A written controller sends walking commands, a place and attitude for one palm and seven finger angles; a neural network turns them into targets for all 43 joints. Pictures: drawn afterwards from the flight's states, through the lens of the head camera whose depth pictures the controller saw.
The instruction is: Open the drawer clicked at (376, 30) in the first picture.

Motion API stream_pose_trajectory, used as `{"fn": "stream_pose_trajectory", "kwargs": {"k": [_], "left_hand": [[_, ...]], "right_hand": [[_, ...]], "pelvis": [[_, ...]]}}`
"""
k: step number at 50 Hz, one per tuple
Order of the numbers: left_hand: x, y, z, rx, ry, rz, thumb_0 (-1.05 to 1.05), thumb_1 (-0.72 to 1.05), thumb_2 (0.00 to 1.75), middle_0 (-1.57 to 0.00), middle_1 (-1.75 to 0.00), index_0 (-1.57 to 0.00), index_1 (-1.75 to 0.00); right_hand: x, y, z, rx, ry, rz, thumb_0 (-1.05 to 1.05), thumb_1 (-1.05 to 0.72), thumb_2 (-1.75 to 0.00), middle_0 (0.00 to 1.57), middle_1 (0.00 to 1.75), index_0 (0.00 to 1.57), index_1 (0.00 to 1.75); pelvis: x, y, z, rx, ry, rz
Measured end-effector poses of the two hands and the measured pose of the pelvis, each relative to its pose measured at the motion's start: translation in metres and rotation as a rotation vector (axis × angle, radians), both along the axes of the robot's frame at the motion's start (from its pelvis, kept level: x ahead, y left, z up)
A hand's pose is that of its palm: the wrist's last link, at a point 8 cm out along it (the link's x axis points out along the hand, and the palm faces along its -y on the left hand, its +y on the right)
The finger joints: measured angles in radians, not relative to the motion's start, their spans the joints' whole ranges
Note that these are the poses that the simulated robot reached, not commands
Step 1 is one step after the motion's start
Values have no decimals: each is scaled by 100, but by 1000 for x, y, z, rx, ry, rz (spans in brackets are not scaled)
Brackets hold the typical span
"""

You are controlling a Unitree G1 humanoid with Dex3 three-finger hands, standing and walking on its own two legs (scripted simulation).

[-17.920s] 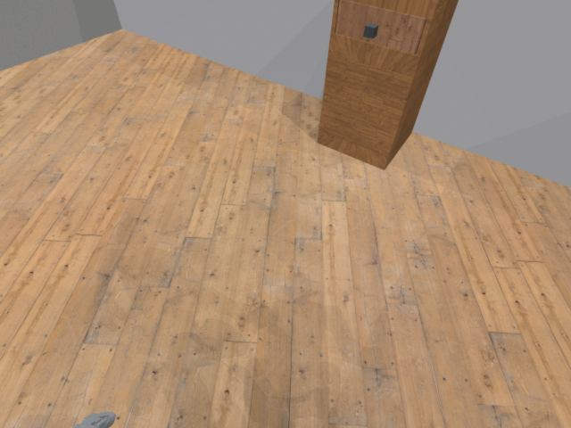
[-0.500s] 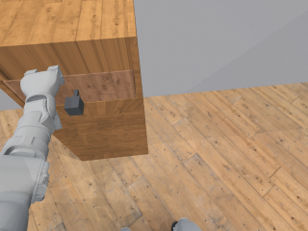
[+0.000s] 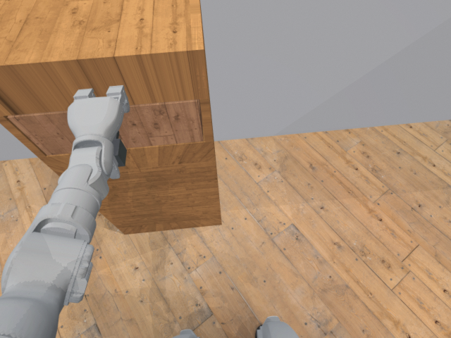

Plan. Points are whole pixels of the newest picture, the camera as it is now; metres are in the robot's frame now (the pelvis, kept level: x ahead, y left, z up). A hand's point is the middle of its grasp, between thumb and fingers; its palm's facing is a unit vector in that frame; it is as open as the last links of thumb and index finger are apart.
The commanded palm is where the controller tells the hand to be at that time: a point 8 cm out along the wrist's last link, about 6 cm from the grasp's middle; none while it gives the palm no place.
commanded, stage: move the hooked fingers above the handle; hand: left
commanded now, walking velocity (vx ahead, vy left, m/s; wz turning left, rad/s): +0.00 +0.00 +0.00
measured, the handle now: (113, 145) +0.52 +0.23 -0.03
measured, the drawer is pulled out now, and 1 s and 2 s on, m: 0.00 0.00 0.00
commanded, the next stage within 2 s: lift the fingers back up to retry in 0.34 s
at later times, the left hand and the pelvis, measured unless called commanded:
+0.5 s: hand (100, 140) +0.48 +0.22 +0.04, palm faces +0.10 -0.07 -0.99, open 13.8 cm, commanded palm +0.46 +0.24 +0.09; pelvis +0.00 +0.00 -0.01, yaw +2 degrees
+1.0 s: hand (81, 156) +0.45 +0.25 +0.03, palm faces -0.11 +0.00 -0.99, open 13.8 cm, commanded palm +0.45 +0.25 +0.09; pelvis -0.01 +0.00 +0.00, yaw +1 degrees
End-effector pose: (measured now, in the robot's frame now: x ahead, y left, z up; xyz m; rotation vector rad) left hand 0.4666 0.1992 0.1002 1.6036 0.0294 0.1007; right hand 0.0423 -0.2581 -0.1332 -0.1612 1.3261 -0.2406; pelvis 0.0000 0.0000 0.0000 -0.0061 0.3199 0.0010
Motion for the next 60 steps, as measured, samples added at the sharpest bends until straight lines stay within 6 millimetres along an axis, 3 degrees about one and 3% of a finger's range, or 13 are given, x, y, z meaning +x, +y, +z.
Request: {"fn": "stream_pose_trajectory", "kwargs": {"k": [4, 8, 14, 19, 24, 29, 36, 42, 51, 55, 60], "left_hand": [[0, 4, 11, -25, 102, 51, 0, -49, 30, -36, -124, -40, -126], [-6, 29, 12, -46, 174, 89, 0, -49, 30, -34, -122, -37, -124], [-27, 60, -10, -4, 236, 18, 0, -49, 30, -32, -121, -34, -121], [-35, 43, -28, -55, 183, -129, 0, -49, 30, -32, -120, -33, -120], [-17, 25, -14, -92, -18, -174, 0, -49, 30, -32, -120, -33, -120], [-3, 20, 0, -55, -87, -76, 0, -49, 30, -41, -128, -36, -125], [-1, 11, 14, -10, 71, 50, 0, -49, 30, -37, -125, -35, -128], [-8, 25, 9, -50, 187, 40, 0, -49, 30, -34, -122, -32, -123], [-28, 57, -17, -39, 136, -56, 0, -49, 30, -32, -121, -32, -120], [-23, 58, -16, -50, 55, -62, 0, -49, 30, -32, -120, -32, -120], [-6, 50, -10, -55, 23, -13, 0, -49, 30, -32, -120, -32, -120]], "right_hand": [[4, 7, 8, 13, -51, -28, 1, -91, -90, 21, 30, 20, 30], [2, 0, 16, -20, -76, -32, 1, -91, -90, 21, 30, 20, 30], [-11, -26, 23, -107, -24, 9, 1, -91, -90, 21, 30, 20, 30], [-19, -41, 25, -164, 52, 45, 1, -91, -90, 21, 30, 20, 30], [-16, -41, 22, -172, 47, 37, 1, -91, -90, 20, 30, 20, 30], [-11, -22, 12, -90, 26, 28, 1, -91, -90, 20, 30, 20, 30], [-7, 8, 7, 17, -29, -15, 1, -91, -90, 20, 30, 20, 30], [-15, 7, 15, -10, -60, -32, 1, -91, -90, 21, 30, 20, 30], [-34, -27, 22, -129, 44, 17, 1, -91, -90, 21, 30, 20, 30], [-34, -36, 23, -157, 75, 29, 1, -91, -90, 21, 30, 20, 30], [-26, -31, 24, -143, 60, 18, 1, -91, -90, 20, 30, 20, 30]], "pelvis": [[0, -4, 8, 8, -37, -14], [-1, -8, 10, 10, -51, -17], [-2, -9, 5, 0, -24, 11], [0, -6, -2, -12, 3, 43], [3, -2, -8, -20, 24, 45], [3, 1, -7, -19, 24, 31], [0, 2, 5, -2, -25, -1], [-4, -2, 8, 5, -46, -12], [-6, -3, -1, -8, 0, 22], [-3, -1, -5, -18, 21, 38], [2, 2, -4, -25, 25, 39]]}}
